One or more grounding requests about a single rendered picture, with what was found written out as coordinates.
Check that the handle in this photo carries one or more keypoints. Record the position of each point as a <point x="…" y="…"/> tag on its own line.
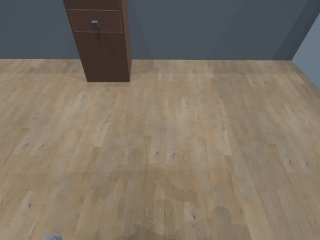
<point x="94" y="24"/>

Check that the cabinet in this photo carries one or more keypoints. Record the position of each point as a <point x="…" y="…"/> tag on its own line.
<point x="105" y="56"/>

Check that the drawer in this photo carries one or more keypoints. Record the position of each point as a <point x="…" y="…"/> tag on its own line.
<point x="108" y="20"/>

